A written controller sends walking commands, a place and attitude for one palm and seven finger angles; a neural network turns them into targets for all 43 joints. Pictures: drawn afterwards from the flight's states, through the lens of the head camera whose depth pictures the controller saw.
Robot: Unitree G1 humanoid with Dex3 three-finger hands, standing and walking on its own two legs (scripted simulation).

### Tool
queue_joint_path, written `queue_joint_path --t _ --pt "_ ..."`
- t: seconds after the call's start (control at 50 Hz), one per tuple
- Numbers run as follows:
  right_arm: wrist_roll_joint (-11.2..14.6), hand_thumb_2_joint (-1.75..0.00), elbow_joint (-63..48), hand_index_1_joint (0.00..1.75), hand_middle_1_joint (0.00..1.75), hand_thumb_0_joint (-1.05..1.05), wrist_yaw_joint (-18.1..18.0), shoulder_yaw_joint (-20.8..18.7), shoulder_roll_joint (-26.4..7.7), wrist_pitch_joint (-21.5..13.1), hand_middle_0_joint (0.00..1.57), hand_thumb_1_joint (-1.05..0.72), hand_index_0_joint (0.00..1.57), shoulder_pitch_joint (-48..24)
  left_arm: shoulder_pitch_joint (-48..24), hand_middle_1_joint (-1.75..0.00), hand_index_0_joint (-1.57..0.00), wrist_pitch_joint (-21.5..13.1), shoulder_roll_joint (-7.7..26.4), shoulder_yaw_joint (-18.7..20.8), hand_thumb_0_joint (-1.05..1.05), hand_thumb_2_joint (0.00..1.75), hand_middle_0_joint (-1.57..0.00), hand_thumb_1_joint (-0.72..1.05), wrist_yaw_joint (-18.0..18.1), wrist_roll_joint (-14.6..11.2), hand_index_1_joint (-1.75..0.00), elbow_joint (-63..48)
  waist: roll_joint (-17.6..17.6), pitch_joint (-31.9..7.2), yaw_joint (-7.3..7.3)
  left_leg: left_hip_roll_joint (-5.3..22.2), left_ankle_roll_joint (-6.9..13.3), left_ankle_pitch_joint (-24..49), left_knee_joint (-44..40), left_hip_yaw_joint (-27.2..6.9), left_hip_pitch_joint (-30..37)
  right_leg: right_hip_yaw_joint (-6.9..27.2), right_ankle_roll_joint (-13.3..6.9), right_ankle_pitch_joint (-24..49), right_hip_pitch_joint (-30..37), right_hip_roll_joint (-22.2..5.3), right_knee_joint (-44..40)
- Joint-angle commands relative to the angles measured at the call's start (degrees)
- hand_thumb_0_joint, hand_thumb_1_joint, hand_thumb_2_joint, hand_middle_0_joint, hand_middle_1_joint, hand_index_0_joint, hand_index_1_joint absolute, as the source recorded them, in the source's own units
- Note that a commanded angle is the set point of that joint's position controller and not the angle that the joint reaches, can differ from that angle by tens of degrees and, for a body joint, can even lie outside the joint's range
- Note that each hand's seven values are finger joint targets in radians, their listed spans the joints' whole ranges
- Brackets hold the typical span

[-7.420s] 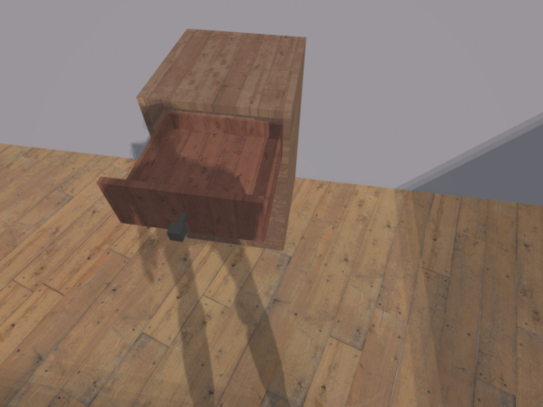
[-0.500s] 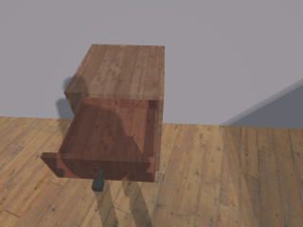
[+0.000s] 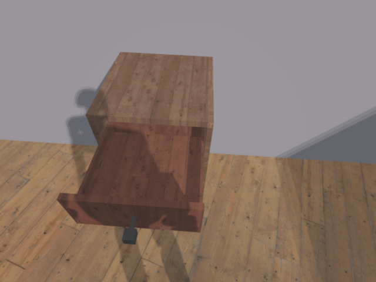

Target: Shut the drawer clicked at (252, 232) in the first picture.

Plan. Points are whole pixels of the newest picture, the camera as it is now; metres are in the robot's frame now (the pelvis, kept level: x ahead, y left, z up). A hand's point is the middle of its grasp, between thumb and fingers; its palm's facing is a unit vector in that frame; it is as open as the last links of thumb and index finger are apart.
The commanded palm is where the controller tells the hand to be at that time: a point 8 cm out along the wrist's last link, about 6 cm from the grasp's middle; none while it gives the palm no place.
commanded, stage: come to a stop and stand still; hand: left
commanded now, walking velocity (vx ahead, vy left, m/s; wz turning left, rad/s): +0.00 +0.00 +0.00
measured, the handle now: (131, 229) +0.28 +0.17 -0.16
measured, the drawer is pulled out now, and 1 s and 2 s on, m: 0.30 0.30 0.30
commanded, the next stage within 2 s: look again from close up in 0.16 s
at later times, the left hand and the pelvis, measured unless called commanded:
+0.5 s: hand out of the picture -0.01 +0.16 -0.17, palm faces +0.04 -0.98 -0.18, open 7.3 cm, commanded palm none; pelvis -0.01 +0.00 +0.00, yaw +0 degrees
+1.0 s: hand out of the picture +0.12 +0.18 -0.06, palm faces +0.23 -0.96 -0.17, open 7.0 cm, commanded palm +0.07 +0.20 -0.07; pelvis -0.04 -0.02 -0.01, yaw +3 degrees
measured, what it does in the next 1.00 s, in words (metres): stands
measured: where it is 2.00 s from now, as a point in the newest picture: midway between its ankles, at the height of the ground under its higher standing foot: outside the picture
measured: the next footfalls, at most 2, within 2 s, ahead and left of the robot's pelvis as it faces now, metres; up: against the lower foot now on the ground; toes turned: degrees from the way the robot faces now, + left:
none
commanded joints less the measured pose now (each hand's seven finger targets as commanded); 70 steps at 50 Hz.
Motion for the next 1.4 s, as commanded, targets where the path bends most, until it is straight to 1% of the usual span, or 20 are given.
queue_joint_path --t 0.0,0.78,0.8,0.82,0.84,0.86,0.88,0.9,0.92,0.94,1.0,1.04,1.06,1.08,1.12,1.16,1.24,1.26,1.32,1.38 --pt "0.0 -0.9 -1.3 0.3 0.3 0.0 -0.6 -1.0 -6.1 -0.9 0.2 -0.9 0.2 3.8 3.7 -0.3 -0.2 -0.5 5.0 0.7 0.0 0.9 -0.2 0.9 0.5 -0.2 -0.3 -1.8 0.9 1.7 0.0 8.6 0.3 25.5 -4.0 -7.7 0.1 5.4 -2.0 16.1 -0.5 -5.9 -2.9" --pt "0.4 -0.9 1.4 0.3 0.3 0.0 -0.2 -0.5 -4.1 -0.8 0.2 -0.9 0.2 5.1 5.7 -0.3 -0.2 -0.8 4.1 0.0 0.0 0.9 -0.2 0.9 0.3 -0.1 -0.3 0.3 -0.2 5.4 0.28 7.8 0.2 10.6 -7.2 -7.3 -3.4 6.6 -2.2 9.2 -2.6 -6.4 -7.0" --pt "0.4 -0.9 -3.1 0.3 0.3 0.0 0.4 -0.8 -5.5 -1.4 0.2 -0.9 0.2 -1.5 8.3 -0.3 -0.2 -2.8 5.4 0.2 0.0 0.9 -0.2 0.9 2.1 1.0 -0.3 2.9 -1.0 6.5 1.98 7.9 -2.2 17.9 5.2 -4.6 -8.6 8.2 -0.2 36.5 -3.5 -9.6 -4.8" --pt "2.9 -0.9 -23.6 0.3 0.3 0.0 -2.1 -3.3 -17.2 -9.5 0.2 -0.9 0.2 0.7 -31.3 -0.32 -0.22 -14.0 16.7 4.9 0.0 0.9 -0.22 0.9 1.0 -12.0 -0.32 -83.6 11.3 -23.3 -5.8 2.2 -1.5 22.0 -1.7 -5.5 8.3 4.8 -0.3 25.7 1.9 -3.8 0.0" --pt "2.2 -0.9 -20.7 0.3 0.3 0.0 -3.5 -1.6 -11.6 -14.6 0.2 -0.9 0.2 -5.1 -10.5 -0.34 -0.24 -11.3 13.4 5.1 0.0 0.9 -0.24 0.9 3.8 -7.1 -0.34 -70.6 17.3 -25.1 -0.13 4.4 -2.0 29.1 -1.3 -4.0 10.6 2.9 -1.8 13.0 -0.7 -0.7 2.6" --pt "3.3 -0.9 -20.9 0.3 0.3 0.0 -2.7 -2.6 -9.7 -17.0 0.2 -0.9 0.2 -4.4 4.7 -0.37 -0.26 -3.5 2.9 -1.9 0.0 0.9 -0.26 0.9 5.4 -7.9 -0.37 -61.5 14.4 -15.2 -1.97 5.2 -4.0 28.2 -2.2 -5.6 3.8 -0.4 -0.7 4.6 -7.6 -0.7 4.1" --pt "3.2 -0.9 -19.1 0.3 0.3 0.0 -2.5 -2.3 -10.8 -17.6 0.2 -0.9 0.2 -3.0 4.6 -0.39 -0.28 -2.5 -4.5 -5.9 0.0 0.9 -0.28 0.9 4.1 -9.5 -0.39 -58.5 6.0 -6.2 -2.69 4.6 -3.2 20.5 -0.8 -6.0 -1.8 -1.8 -0.2 4.2 -11.1 -0.6 4.0" --pt "3.2 -0.9 -22.1 0.3 0.3 0.0 -2.5 -3.2 -12.6 -18.3 0.2 -0.9 0.2 -5.0 0.5 -0.41 -0.3 -5.2 -0.8 -3.3 0.0 0.9 -0.3 0.9 3.3 -10.9 -0.41 -61.4 0.8 0.1 -3.59 3.9 -2.0 11.2 1.7 -7.4 -7.5 -2.2 0.0 3.7 -14.3 -0.6 2.5" --pt "2.2 -0.9 -23.8 0.3 0.3 0.0 -2.4 -3.9 -14.2 -18.9 0.2 -0.9 0.2 -5.0 0.6 -0.43 -0.32 -8.1 2.0 -0.8 0.0 0.9 -0.32 0.9 1.9 -10.5 -0.43 -60.0 -6.2 -0.2 -4.55 2.8 -1.1 5.3 5.0 -7.1 -11.6 -2.2 0.3 0.9 -17.8 -0.6 2.5" --pt "1.4 -0.9 -25.6 0.3 0.3 0.0 -2.1 -4.3 -14.2 -19.3 0.2 -0.9 0.2 -4.9 1.9 -0.45 -0.34 -11.6 0.5 -0.7 0.0 0.9 -0.34 0.9 0.0 -10.9 -0.45 -56.0 -12.5 0.6 -5.1 2.2 -0.8 1.5 8.6 -7.1 -16.5 -2.2 0.6 -3.8 -22.8 -0.7 4.1" --pt "0.7 -0.9 -32.1 0.3 0.3 0.0 -0.2 -5.5 -12.5 -20.6 0.2 -0.9 0.2 -8.0 15.9 -0.52 -0.4 -23.7 -2.9 1.0 0.0 0.9 -0.4 0.9 -8.1 -12.9 -0.52 -49.6 -14.6 -5.7 0.76 0.9 -2.3 -2.2 18.0 -4.9 -27.9 -0.5 -0.1 -10.0 -27.8 -0.9 13.2" --pt "1.0 -0.9 -35.7 0.3 0.3 0.0 1.4 -6.4 -12.0 -20.6 0.2 -0.9 0.2 -9.7 20.8 -0.56 -0.44 -32.1 -0.8 4.4 0.0 0.9 -0.44 0.9 -14.7 -14.5 -0.56 -51.2 -11.6 -10.9 2.95 0.0 -2.9 -1.1 23.8 -3.7 -34.5 1.7 -0.6 -5.3 -27.0 -1.2 19.4" --pt "1.3 -0.9 -35.9 0.3 0.3 0.0 2.3 -6.9 -12.1 -20.2 0.2 -0.9 0.2 -9.7 20.1 -0.58 -0.46 -35.8 3.7 8.5 0.0 0.9 -0.46 0.9 -17.7 -14.1 -0.58 -49.5 -5.0 -12.1 3.41 -0.3 -3.5 -0.2 26.8 -3.3 -37.3 3.7 -1.2 -2.0 -27.4 -1.8 22.3" --pt "1.5 -0.9 -37.5 0.3 0.3 0.0 2.8 -7.1 -12.0 -19.5 0.2 -0.9 0.2 -10.6 18.4 -0.6 -0.48 -38.6 6.1 10.5 0.0 0.9 -0.48 0.9 -19.8 -13.8 -0.6 -50.2 -3.6 -13.2 3.31 -0.4 -3.4 -0.8 29.3 -2.8 -40.4 4.7 -1.4 -2.1 -28.2 -2.0 24.7" --pt "2.0 -0.9 -41.9 0.3 0.3 0.0 2.6 -7.0 -12.0 -17.5 0.2 -0.9 0.2 -13.1 16.5 -0.65 -0.52 -37.1 7.6 11.6 0.0 0.9 -0.52 0.9 -20.8 -14.2 -0.65 -53.3 -4.3 -14.9 4.02 -1.0 -2.4 -4.5 32.0 -1.2 -45.4 7.8 -0.8 -7.1 -28.3 -2.3 25.5" --pt "2.5 -0.9 -45.1 0.3 0.3 0.0 1.9 -6.7 -11.8 -15.5 0.2 -0.9 0.2 -13.7 11.1 -0.69 -0.56 -33.6 8.3 11.3 0.0 0.9 -0.56 0.9 -19.6 -15.2 -0.69 -61.2 1.0 -15.8 3.66 -1.0 -2.0 -7.3 32.8 -1.7 -45.5 9.0 -1.1 -12.9 -30.6 -1.9 25.1" --pt "2.5 -0.9 -46.1 0.3 0.3 0.0 0.4 -6.1 -10.0 -14.0 0.2 -0.9 0.2 -10.0 5.7 -0.78 -0.64 -33.1 8.8 10.8 0.0 0.9 -0.64 0.9 -15.0 -14.8 -0.78 -76.5 4.7 -20.9 0.86 0.8 -1.0 -3.8 36.5 -3.3 -43.6 10.4 -0.8 -8.4 -30.8 -1.4 26.4" --pt "2.1 -0.9 -45.3 0.3 0.3 0.0 0.0 -5.9 -10.1 -14.0 0.2 -0.9 0.2 -8.5 3.0 -0.8 -0.66 -34.0 9.1 10.4 0.0 0.9 -0.66 0.9 -14.6 -14.5 -0.8 -79.6 3.7 -22.5 -0.77 1.5 -0.7 -2.9 37.6 -3.9 -43.4 9.6 -0.4 -6.3 -32.4 -0.8 27.6" --pt "1.9 -0.9 -42.9 0.3 0.3 0.0 -0.6 -5.1 -10.0 -14.8 0.2 -0.9 0.2 -8.1 2.7 -0.86 -0.72 -35.3 7.8 7.6 0.0 0.9 -0.72 0.9 -17.1 -14.5 -0.86 -77.5 3.5 -20.1 -3.02 2.2 -0.7 -2.0 39.6 -5.1 -45.0 8.9 0.1 -3.4 -34.6 -0.8 27.8" --pt "2.4 -0.9 -40.9 0.3 0.3 0.0 -1.3 -4.5 -10.6 -15.8 0.2 -0.9 0.2 -8.5 3.3 -0.93 -0.78 -32.9 8.7 8.0 0.0 0.9 -0.78 0.9 -21.2 -15.7 -0.93 -70.9 0.6 -18.9 -3.59 2.3 -0.6 -4.5 40.9 -5.5 -48.2 9.5 0.6 -8.5 -35.2 -1.1 26.4"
